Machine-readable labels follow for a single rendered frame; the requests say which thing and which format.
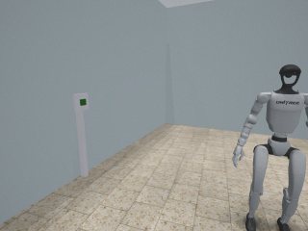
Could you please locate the button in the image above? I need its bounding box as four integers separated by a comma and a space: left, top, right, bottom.
80, 99, 87, 106

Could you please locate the robot right thigh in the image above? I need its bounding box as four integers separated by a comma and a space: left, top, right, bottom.
251, 143, 270, 196

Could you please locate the robot right forearm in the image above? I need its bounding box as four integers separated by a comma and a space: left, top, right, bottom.
237, 115, 253, 147

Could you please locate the panel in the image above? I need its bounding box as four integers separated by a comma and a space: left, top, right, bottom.
73, 93, 90, 177

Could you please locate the robot right hand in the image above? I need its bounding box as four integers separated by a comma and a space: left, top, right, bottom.
232, 145, 245, 167

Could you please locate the robot right upper arm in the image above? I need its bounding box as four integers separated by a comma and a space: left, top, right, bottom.
247, 92, 271, 125

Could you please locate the right robot shin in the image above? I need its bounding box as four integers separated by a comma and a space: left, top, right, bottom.
248, 183, 261, 218

